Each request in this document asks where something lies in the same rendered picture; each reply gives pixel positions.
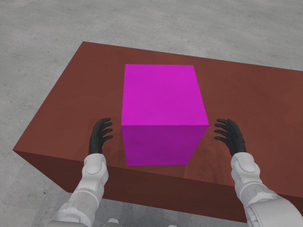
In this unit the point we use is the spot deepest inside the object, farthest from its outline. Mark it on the robot right upper arm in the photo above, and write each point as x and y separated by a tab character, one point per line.
272	213

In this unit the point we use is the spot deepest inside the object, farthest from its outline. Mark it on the robot left forearm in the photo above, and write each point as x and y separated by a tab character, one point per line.
84	201

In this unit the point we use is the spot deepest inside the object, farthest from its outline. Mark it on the right robot hand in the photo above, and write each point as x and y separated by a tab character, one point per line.
234	140

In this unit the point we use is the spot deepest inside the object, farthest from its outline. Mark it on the robot right forearm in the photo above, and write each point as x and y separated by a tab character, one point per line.
248	185

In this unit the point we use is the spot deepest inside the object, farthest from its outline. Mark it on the carton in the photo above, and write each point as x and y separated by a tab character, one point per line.
163	114

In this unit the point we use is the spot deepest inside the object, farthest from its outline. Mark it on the left robot shin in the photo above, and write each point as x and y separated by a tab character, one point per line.
113	220

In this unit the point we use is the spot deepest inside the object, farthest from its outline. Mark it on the pedestal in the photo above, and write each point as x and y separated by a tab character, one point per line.
265	102

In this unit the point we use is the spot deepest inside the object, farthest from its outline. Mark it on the left robot hand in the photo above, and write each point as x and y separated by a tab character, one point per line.
97	140

